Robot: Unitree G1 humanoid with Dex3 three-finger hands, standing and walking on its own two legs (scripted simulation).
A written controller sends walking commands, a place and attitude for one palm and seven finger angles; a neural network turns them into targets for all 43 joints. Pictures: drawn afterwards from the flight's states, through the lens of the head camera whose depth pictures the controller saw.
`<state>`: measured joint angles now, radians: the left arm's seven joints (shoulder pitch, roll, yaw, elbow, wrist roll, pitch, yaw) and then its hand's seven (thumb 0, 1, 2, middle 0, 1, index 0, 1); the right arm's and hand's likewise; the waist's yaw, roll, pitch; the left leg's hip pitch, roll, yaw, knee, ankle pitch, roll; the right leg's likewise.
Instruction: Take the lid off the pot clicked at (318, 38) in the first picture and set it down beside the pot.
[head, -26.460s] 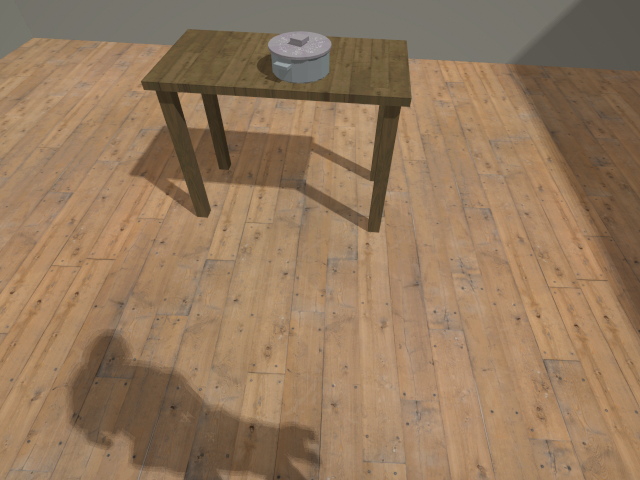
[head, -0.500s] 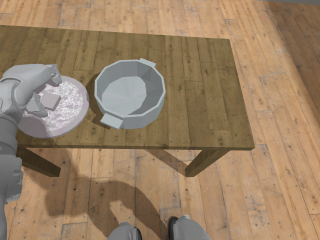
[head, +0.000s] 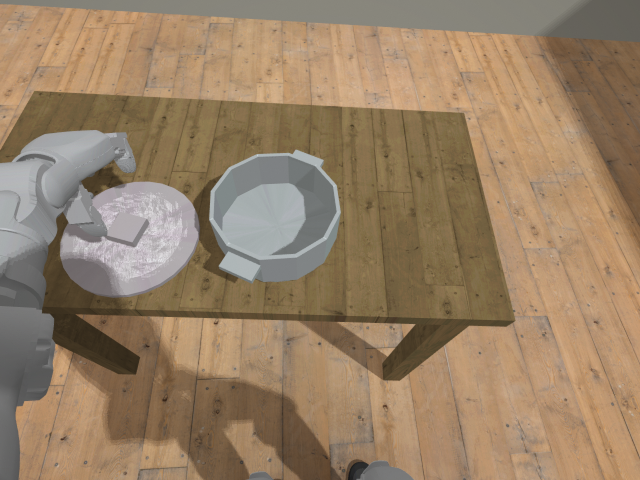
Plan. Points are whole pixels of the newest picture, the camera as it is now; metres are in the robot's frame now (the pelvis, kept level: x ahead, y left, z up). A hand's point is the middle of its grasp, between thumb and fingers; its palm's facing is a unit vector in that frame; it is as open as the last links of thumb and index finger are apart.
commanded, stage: raise the empty hand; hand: left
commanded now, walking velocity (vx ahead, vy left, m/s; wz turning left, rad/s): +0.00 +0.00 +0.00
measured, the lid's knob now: (127, 229) +0.48 +0.27 -0.07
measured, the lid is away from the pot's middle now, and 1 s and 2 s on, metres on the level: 0.23 0.23 0.23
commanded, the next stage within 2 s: draw the hand back to the body in 0.62 s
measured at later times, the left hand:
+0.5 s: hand (62, 168) +0.46 +0.28 +0.10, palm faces -0.42 -0.06 -0.91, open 10.9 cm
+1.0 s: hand (52, 179) +0.44 +0.28 +0.10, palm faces -0.40 -0.05 -0.91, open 10.9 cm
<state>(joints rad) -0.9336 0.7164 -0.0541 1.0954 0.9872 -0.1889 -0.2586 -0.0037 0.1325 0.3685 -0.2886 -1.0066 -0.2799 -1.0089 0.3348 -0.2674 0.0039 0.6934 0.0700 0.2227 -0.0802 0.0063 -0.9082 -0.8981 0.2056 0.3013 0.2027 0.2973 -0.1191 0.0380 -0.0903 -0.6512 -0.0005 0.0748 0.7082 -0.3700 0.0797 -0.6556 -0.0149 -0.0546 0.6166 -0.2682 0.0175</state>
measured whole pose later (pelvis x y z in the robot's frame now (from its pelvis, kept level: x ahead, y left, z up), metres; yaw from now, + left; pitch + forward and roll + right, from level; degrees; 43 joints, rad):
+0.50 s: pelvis +0.00 +0.00 +0.01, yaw +1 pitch +14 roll -2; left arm -0.95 0.72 -0.07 1.03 0.95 -0.19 -0.32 0.00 0.13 0.37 -0.29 -1.01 -0.28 -1.01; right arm 0.29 -0.28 0.00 0.70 0.08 0.22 -0.08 0.01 -0.91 -0.90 0.20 0.30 0.20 0.30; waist -0.09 0.04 -0.06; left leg -0.50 -0.02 0.07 0.57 -0.32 0.08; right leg -0.50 -0.03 -0.06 0.49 -0.22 0.02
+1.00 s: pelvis +0.01 +0.00 +0.02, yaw +1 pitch +11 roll -2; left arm -0.82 0.71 -0.04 0.91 0.93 -0.20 -0.32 0.00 0.13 0.37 -0.29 -1.01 -0.28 -1.01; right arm 0.28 -0.28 -0.01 0.67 0.07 0.24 -0.06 0.01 -0.91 -0.90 0.20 0.30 0.20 0.30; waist -0.08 0.05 -0.05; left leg -0.41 -0.03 0.07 0.50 -0.29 0.08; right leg -0.42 -0.03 -0.06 0.43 -0.20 0.02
